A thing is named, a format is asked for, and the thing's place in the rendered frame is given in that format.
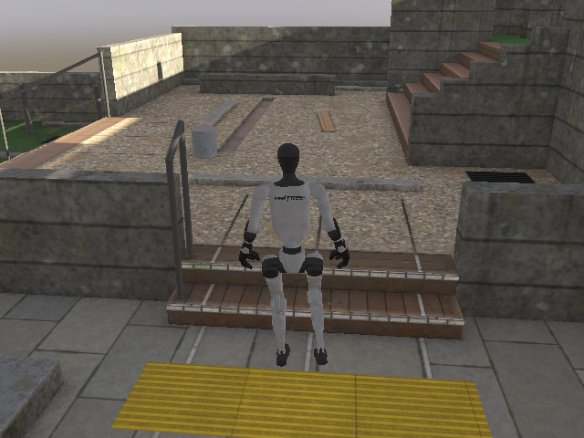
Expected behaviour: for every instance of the left robot shin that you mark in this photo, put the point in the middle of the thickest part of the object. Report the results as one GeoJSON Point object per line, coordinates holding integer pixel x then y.
{"type": "Point", "coordinates": [279, 327]}

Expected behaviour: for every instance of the robot right hand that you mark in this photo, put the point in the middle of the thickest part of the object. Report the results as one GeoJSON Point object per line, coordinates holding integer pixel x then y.
{"type": "Point", "coordinates": [344, 255]}

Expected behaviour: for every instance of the robot shin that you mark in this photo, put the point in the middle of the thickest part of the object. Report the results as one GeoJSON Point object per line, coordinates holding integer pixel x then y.
{"type": "Point", "coordinates": [317, 317]}
{"type": "Point", "coordinates": [279, 327]}

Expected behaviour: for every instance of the right robot shin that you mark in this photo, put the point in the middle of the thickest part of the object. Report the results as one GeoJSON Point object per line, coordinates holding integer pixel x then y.
{"type": "Point", "coordinates": [317, 317]}

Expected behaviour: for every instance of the right robot upper arm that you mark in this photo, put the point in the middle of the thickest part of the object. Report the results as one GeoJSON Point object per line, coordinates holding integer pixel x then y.
{"type": "Point", "coordinates": [317, 190]}

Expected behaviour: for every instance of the right robot forearm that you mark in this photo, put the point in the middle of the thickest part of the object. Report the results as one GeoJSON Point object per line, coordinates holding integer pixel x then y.
{"type": "Point", "coordinates": [337, 239]}

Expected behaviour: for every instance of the left robot forearm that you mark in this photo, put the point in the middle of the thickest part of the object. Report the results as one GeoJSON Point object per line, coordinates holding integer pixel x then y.
{"type": "Point", "coordinates": [248, 240]}

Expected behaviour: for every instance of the robot left hand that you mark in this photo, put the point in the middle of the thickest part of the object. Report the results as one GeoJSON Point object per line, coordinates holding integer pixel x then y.
{"type": "Point", "coordinates": [242, 258]}

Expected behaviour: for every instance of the left robot upper arm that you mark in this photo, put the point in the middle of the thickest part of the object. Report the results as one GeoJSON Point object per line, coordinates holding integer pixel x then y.
{"type": "Point", "coordinates": [257, 206]}

